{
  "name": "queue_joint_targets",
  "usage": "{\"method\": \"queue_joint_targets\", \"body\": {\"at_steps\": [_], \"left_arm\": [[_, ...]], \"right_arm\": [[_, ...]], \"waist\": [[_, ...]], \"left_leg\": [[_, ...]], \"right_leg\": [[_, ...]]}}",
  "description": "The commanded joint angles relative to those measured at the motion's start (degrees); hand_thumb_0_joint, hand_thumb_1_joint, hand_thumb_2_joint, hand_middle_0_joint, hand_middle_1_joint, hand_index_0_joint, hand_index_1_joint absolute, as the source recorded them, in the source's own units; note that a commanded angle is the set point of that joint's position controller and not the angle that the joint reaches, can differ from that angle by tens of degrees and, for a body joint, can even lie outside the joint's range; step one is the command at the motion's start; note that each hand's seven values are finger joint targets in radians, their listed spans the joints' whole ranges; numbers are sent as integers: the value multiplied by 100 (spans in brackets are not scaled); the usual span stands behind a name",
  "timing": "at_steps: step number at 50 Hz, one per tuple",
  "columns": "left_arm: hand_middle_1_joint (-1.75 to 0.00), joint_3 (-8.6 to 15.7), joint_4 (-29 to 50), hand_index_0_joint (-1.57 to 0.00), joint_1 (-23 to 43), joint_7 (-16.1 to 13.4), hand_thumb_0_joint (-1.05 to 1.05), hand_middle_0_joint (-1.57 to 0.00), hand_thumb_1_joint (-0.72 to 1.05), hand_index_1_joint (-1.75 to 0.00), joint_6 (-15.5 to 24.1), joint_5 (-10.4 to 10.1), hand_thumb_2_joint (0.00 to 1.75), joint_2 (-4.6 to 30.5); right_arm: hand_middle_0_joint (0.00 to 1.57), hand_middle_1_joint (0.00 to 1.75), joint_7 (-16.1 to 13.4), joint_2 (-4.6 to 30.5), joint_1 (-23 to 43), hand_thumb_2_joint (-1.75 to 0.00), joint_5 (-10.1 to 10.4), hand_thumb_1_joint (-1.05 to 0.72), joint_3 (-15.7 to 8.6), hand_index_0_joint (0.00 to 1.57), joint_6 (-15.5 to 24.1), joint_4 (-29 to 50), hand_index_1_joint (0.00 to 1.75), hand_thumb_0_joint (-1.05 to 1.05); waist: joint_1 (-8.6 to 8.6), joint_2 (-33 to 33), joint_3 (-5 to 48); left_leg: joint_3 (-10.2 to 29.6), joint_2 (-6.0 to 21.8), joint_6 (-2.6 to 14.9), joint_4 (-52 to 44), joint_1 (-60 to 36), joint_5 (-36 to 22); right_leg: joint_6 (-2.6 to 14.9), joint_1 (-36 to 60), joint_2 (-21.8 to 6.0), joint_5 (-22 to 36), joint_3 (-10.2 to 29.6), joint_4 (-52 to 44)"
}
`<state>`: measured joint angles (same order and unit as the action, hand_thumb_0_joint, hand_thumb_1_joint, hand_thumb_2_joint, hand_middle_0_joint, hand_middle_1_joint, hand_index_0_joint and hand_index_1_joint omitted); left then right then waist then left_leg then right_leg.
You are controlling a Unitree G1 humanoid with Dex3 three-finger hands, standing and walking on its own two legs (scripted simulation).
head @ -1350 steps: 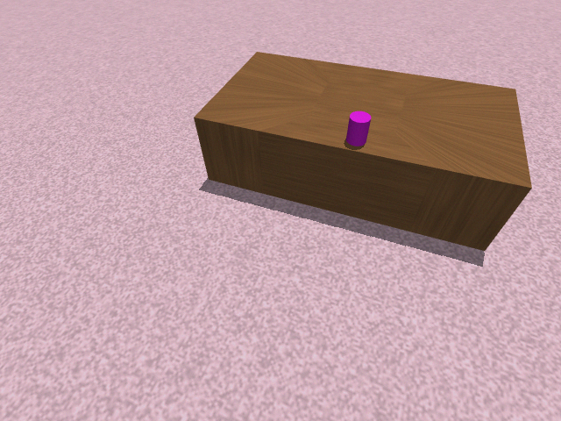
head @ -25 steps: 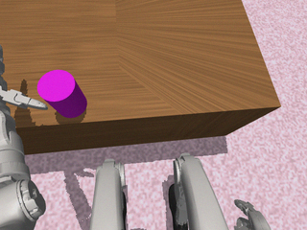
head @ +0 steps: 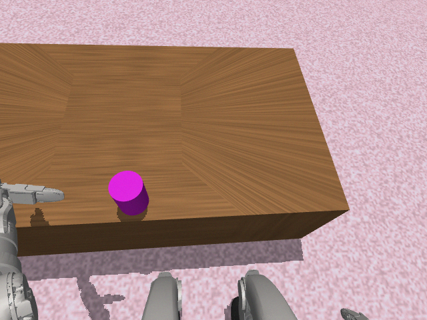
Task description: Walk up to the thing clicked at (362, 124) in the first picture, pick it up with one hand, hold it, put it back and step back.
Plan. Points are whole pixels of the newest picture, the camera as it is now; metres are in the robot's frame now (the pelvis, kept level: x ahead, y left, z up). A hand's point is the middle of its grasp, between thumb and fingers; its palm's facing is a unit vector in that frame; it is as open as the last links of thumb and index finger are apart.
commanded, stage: home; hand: left
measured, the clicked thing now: (130, 194) +0.44 +0.21 -0.21
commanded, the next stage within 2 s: none
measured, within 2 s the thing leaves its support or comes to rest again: neither
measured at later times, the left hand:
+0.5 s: hand (92, 264) +0.23 +0.20 +0.00, palm faces +0.15 -0.94 -0.30, open 17.1 cm
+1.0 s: hand (115, 282) +0.20 +0.16 +0.01, palm faces +0.13 -0.96 -0.26, open 17.4 cm
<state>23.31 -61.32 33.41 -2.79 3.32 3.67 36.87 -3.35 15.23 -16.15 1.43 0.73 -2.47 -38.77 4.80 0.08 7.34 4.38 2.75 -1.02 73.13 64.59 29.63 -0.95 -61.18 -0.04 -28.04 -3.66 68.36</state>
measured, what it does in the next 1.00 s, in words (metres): rises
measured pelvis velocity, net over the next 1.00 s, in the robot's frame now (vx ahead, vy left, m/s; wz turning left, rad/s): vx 0.04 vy -0.02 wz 0.03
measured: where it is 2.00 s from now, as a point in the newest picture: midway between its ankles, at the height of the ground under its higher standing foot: outside the picture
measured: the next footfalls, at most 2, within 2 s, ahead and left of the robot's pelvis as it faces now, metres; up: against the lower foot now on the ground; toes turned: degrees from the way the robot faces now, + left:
none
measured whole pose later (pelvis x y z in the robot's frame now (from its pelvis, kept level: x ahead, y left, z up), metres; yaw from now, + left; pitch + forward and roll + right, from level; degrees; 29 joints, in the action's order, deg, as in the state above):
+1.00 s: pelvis +0.04 -0.02 +0.07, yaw +1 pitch +6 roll -1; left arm -1.3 -5.9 -24.4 -7.5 -11.0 -1.0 10.7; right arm -8.7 12.3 -15.0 1.2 0.7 4.4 -30.9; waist 1.1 1.8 5.3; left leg 2.3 2.5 -1.9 51.3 32.4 25.3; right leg -0.1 -30.8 -0.5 -25.2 -2.5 49.6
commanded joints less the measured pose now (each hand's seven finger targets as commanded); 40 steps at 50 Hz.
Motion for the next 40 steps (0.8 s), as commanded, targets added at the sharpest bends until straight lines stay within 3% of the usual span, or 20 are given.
{"method": "queue_joint_targets", "body": {"at_steps": [1, 4, 6, 8, 13, 15, 17, 18, 19, 20, 22, 23, 24, 25, 26, 27, 29, 34, 40], "left_arm": [[-5, -590, 998, -5, 1135, -149, 0, -5, -56, -5, 123, -56, 5, 395], [-5, -662, 688, -5, -143, -201, 0, -5, -55, -5, -87, -140, 6, 6], [-6, -734, 1221, -5, -690, -247, 0, -5, -51, -6, -194, -223, 8, -121], [-7, -865, 1855, -6, -1137, -320, 0, -6, -46, -7, -315, -306, 11, -204], [-6, -745, 3984, -6, -1929, -626, 0, -6, -48, -6, -410, -389, 9, -59], [-6, -1046, 4272, -5, -2454, -660, 0, -6, -49, -6, -473, -427, 9, -501], [-6, -1347, 4643, -6, -2847, -671, 0, -6, -49, -6, -510, -444, 9, -957], [-6, -1487, 4953, -5, -2991, -668, 0, -6, -49, -6, -527, -460, 9, -1104], [-6, -1466, 5489, -6, -2996, -678, 0, -6, -48, -6, -527, -477, 10, -1016], [-6, -1682, 5628, -5, -3437, -667, 0, -5, -50, -6, -573, -500, 8, -1255], [-6, -2264, 5463, -5, -4847, -594, 0, -6, -50, -6, -733, -557, 9, -2108], [-6, -2285, 5745, -6, -4838, -594, 0, -6, -48, -6, -765, -555, 10, -2051], [-6, -2400, 5448, -6, -5430, -569, 0, -6, -48, -6, -842, -554, 10, -2271], [-7, -2329, 5768, -6, -5275, -556, 0, -6, -47, -7, -870, -535, 10, -2086], [-7, -2136, 6376, -6, -4704, -569, 0, -6, -46, -7, -848, -528, 11, -1736], [-6, -2171, 6148, -6, -5058, -564, 0, -6, -48, -6, -881, -505, 10, -1817], [-6, -2127, 6145, -5, -5163, -542, 0, -5, -51, -6, -898, -483, 8, -1822], [-6, -1903, 6749, -5, -4765, -563, 0, -5, -53, -6, -909, -455, 7, -1637], [-5, -2201, 6492, -5, -5612, -577, 0, -5, -55, -5, -1099, -448, 6, -2059]], "right_arm": [[20, 30, 4, 983, -549, -90, 5, -89, -356, 20, 158, 554, 30, 0], [20, 30, 13, 945, -549, -90, 77, -89, -398, 20, 215, 559, 30, 0], [20, 30, -16, 937, -479, -90, 140, -89, -419, 20, 199, 673, 30, 0], [20, 30, -67, 974, -300, -90, 199, -89, -460, 20, 203, 909, 30, 0], [20, 30, -263, 745, 30, -90, 229, -89, -340, 20, 348, 1244, 30, 0], [20, 30, -341, 630, 168, -90, 205, -89, -267, 20, 417, 1333, 30, 0], [20, 30, -421, 540, 263, -90, 168, -89, -239, 20, 486, 1342, 30, 0], [20, 30, -441, 519, 297, -90, 154, -89, -234, 20, 509, 1400, 30, 0], [20, 30, -468, 496, 297, -90, 126, -89, -230, 20, 525, 1358, 30, 0], [20, 30, -469, 469, 349, -90, 126, -90, -207, 20, 554, 1403, 30, 0], [20, 30, -449, 413, 387, -90, 124, -90, -202, 20, 627, 1472, 30, 0], [20, 30, -457, 427, 396, -90, 107, -90, -217, 20, 642, 1437, 30, 0], [20, 30, -464, 428, 528, -90, 114, -90, -222, 20, 654, 1577, 30, 0], [20, 30, -466, 445, 553, -90, 101, -90, -238, 20, 659, 1588, 30, 0], [20, 30, -462, 448, 513, -90, 88, -90, -229, 20, 669, 1537, 30, 0], [20, 30, -468, 395, 581, -90, 79, -90, -202, 20, 665, 1545, 30, 0], [20, 30, -506, 373, 589, -90, 61, -90, -192, 20, 707, 1594, 30, 0], [20, 30, -623, 339, 587, -90, -13, -90, -179, 20, 822, 1684, 30, 0], [20, 30, -604, 278, 554, -90, -56, -90, -166, 20, 951, 1648, 30, 0]], "waist": [[1, 925, 2021], [-96, 495, 1659], [-202, 393, 1667], [-295, 386, 1549], [-432, 789, 1421], [-357, 788, 932], [-328, 828, 797], [-313, 801, 824], [-384, 935, 931], [-371, 918, 764], [-321, 562, 489], [-313, 472, 584], [-292, 128, 331], [-267, -32, 400], [-256, 46, 425], [-259, -133, 233], [-232, -403, 115], [-246, 38, 407], [-376, 317, 507]], "left_leg": [[-130, -41, 22, -1630, -2876, -1854], [-182, -59, 36, -1894, -2769, -2109], [-186, -73, 31, -2198, -2939, -2083], [-228, -108, 53, -2541, -3049, -1685], [-319, -131, 43, -3013, -3520, -1459], [-318, -124, 60, -3165, -3486, -1231], [-316, -119, 66, -3257, -3587, -1155], [-346, -127, 79, -3267, -3648, -1137], [-377, -141, 73, -3270, -3742, -1177], [-373, -139, 61, -3335, -3797, -1107], [-362, -120, 48, -3344, -3813, -1256], [-348, -116, 59, -3295, -3845, -1410], [-381, -136, 96, -3255, -3708, -1430], [-412, -159, 136, -3163, -3663, -1493], [-456, -183, 142, -3120, -3648, -1457], [-450, -188, 159, -3095, -3572, -1435], [-496, -196, 205, -3030, -3527, -1344], [-602, -275, 206, -2943, -3719, -1322], [-531, -296, 137, -2907, -3759, -1730]], "right_leg": [[307, 1350, 122, 1462, -35, -1413], [286, 1956, 133, 1756, -38, -1698], [284, 2329, 141, 1731, -59, -1885], [255, 2674, 123, 1461, -46, -2154], [249, 3076, 125, 1341, 4, -2435], [242, 3037, 133, 1170, 18, -2546], [237, 3063, 118, 1133, 41, -2609], [234, 3111, 109, 1117, 40, -2643], [232, 3196, 99, 1137, 41, -2664], [220, 3172, 101, 1076, 20, -2700], [206, 3151, 141, 1167, -53, -2706], [204, 3214, 146, 1299, -69, -2705], [175, 3205, 151, 1307, -79, -2771], [151, 3252, 136, 1396, -53, -2829], [133, 3282, 108, 1394, -15, -2839], [99, 3243, 104, 1375, -18, -2886], [58, 3196, 83, 1305, 43, -2916], [52, 3334, -20, 1367, 222, -2941], [101, 3489, 2, 1697, 101, -2804]]}}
